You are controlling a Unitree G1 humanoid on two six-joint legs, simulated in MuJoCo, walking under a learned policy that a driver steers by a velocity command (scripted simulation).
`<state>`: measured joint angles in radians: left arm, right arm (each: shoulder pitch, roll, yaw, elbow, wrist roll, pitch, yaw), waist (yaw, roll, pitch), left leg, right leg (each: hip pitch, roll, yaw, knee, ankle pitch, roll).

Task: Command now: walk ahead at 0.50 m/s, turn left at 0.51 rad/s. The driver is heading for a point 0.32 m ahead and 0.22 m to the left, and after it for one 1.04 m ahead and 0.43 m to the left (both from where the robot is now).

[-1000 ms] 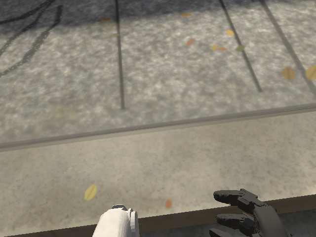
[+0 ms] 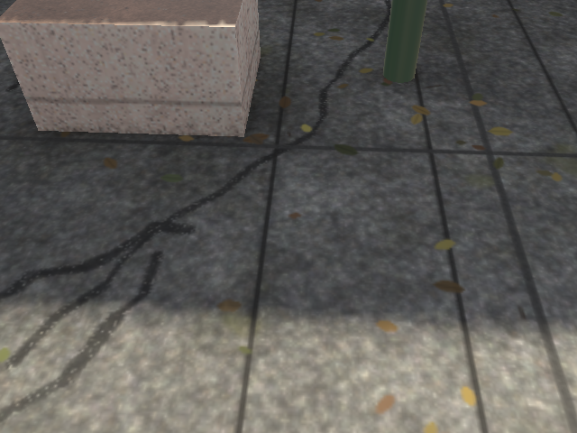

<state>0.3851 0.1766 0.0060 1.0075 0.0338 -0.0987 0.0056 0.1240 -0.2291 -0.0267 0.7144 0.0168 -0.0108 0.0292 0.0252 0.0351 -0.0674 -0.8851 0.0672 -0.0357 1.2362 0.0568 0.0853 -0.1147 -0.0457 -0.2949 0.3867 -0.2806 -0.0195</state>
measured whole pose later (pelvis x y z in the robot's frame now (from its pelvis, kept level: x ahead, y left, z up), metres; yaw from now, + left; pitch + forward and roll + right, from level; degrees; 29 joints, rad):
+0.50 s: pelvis +0.29 +0.07 +0.00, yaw +17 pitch +3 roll +0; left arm 0.04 0.27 0.05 0.69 0.01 -0.12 0.00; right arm 0.37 -0.24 -0.07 0.72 0.01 -0.05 0.00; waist -0.05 -0.02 0.00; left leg -0.21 -0.10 -0.05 0.37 -0.20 0.11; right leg -0.68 -0.11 0.08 0.97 -0.19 0.05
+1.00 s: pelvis +0.58 +0.11 +0.00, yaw +36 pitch +2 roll -2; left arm 0.32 0.26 0.08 0.84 0.01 -0.10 0.00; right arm 0.17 -0.29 -0.08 0.60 0.02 -0.01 0.00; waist 0.07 0.05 0.01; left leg -0.73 0.09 -0.06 1.06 -0.19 0.00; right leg -0.14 0.01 -0.13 0.33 -0.23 -0.02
